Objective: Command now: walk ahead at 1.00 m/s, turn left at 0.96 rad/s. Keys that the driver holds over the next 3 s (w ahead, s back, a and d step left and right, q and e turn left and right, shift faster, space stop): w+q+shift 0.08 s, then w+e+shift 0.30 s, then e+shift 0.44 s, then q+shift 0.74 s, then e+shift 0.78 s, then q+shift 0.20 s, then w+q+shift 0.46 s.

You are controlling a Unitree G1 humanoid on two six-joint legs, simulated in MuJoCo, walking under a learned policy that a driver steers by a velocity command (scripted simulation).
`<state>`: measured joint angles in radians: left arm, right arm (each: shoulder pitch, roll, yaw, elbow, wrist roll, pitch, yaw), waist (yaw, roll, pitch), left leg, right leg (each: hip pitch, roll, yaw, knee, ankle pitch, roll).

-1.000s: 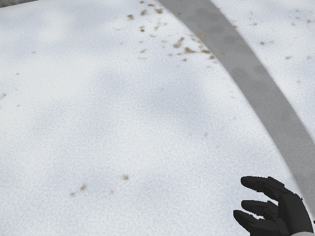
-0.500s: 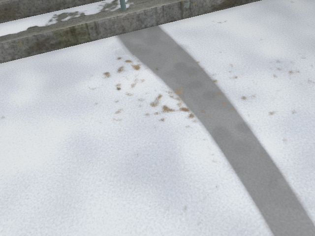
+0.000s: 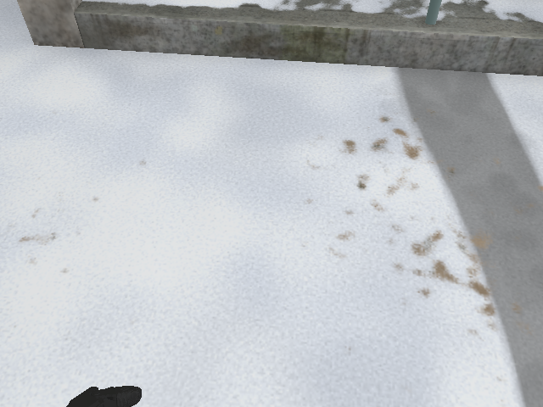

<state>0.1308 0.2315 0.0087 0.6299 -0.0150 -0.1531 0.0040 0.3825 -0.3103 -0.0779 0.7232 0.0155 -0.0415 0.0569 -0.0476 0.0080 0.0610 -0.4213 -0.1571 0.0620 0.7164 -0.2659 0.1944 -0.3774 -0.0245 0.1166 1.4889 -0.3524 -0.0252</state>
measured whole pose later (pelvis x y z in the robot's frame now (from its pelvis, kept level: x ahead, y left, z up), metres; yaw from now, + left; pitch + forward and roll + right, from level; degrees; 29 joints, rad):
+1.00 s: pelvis +0.70 -0.03 +0.03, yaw -22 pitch +1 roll -1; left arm 0.12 0.31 0.04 0.60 0.02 0.03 0.04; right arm 0.17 -0.25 -0.03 0.70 -0.01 -0.02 0.00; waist -0.04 0.00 0.07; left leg -0.39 -0.07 -0.08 0.41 -0.03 0.04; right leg -0.48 0.02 0.08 0.98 -0.46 0.08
